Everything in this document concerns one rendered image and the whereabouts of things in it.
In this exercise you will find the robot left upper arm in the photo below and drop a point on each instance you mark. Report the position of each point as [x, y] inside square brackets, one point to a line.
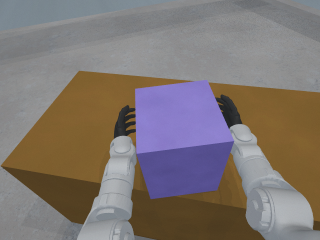
[110, 229]

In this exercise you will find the right robot hand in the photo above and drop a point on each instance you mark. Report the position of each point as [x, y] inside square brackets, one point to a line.
[230, 112]

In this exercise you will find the pedestal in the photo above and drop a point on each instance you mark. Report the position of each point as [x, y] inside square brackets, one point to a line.
[63, 157]

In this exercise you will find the left robot hand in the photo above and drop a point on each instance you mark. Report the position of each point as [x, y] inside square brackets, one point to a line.
[121, 125]

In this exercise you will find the robot right upper arm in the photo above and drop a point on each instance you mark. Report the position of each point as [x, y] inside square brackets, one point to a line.
[280, 214]

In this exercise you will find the left robot forearm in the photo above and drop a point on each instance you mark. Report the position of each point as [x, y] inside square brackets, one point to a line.
[114, 198]

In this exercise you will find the carton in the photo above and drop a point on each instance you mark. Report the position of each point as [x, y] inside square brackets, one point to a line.
[182, 139]

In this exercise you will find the right robot forearm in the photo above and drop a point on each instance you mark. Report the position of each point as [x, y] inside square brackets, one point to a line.
[252, 165]

